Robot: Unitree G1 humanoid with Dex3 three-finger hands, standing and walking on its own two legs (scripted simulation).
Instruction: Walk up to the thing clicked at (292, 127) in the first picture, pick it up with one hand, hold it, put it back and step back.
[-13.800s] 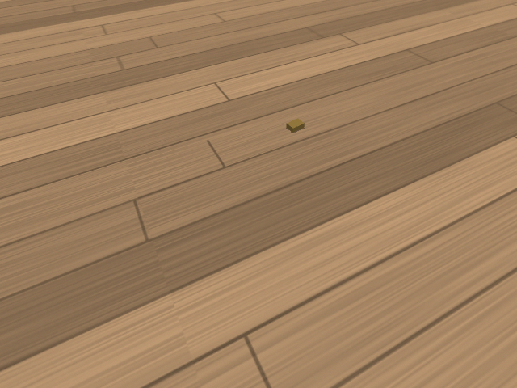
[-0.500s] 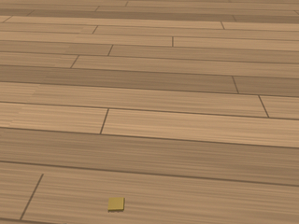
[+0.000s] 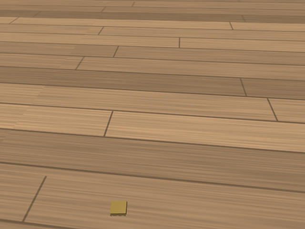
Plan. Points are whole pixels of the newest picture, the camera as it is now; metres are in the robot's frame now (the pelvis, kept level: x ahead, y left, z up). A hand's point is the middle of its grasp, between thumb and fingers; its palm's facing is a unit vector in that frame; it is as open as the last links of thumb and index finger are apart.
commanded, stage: walk up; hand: left
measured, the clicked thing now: (118, 207) +0.39 +0.25 -0.77
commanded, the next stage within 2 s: stand in 0.66 s
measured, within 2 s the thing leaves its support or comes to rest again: neither
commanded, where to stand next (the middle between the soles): +0.02 +0.01 m, yaw +1 degrees
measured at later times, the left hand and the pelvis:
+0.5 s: hand out of the picture +0.09 +0.25 -0.15, palm faces -0.01 -0.95 -0.33, open 7.4 cm; pelvis +0.00 +0.00 +0.00, yaw -1 degrees
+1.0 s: hand out of the picture +0.09 +0.26 -0.15, palm faces -0.02 -0.93 -0.36, open 7.4 cm; pelvis +0.01 +0.01 +0.00, yaw +0 degrees
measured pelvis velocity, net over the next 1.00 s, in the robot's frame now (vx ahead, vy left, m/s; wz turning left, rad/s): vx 0.01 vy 0.01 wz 0.00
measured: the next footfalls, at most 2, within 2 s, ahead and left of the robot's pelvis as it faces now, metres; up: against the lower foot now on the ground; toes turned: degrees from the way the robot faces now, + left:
none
